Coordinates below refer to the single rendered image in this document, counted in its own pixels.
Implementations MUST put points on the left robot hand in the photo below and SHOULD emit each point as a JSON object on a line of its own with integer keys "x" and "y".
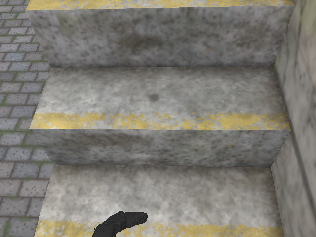
{"x": 119, "y": 221}

